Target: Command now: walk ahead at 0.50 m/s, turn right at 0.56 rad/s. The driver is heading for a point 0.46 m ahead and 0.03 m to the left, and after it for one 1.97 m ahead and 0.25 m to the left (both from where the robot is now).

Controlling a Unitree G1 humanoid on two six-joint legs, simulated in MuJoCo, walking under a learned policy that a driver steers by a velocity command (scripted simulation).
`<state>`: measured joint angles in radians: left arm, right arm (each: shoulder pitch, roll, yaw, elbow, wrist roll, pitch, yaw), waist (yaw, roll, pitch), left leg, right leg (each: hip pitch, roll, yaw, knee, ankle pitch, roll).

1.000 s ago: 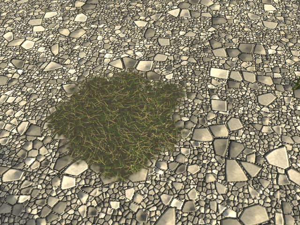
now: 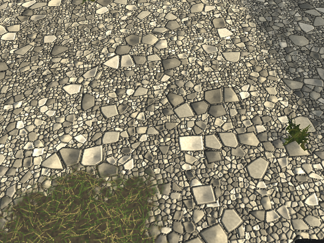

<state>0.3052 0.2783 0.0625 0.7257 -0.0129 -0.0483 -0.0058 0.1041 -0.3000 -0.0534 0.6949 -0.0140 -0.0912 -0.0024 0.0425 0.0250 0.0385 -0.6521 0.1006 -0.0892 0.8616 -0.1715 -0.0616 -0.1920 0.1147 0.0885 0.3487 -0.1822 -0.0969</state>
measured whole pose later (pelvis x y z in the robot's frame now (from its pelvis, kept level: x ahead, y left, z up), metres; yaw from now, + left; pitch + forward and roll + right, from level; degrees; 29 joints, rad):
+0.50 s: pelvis +0.28 +0.05 +0.00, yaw -7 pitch +2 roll +1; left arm 0.17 0.29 0.05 0.68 0.00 -0.06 0.00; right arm 0.37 -0.26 -0.04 0.83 0.01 -0.09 0.02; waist -0.07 -0.04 0.01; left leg -0.12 -0.06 0.01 0.28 -0.19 0.05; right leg -0.64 -0.09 0.05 0.84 -0.15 0.00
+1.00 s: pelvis +0.54 -0.03 +0.00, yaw +3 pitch +1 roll -2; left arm 0.31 0.27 0.07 0.82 0.01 -0.10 -0.01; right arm 0.20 -0.32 -0.07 0.76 0.02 -0.02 0.00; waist 0.05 0.05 0.02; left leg -0.68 0.11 -0.07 0.97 -0.13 -0.01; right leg -0.08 0.02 -0.16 0.27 -0.20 -0.04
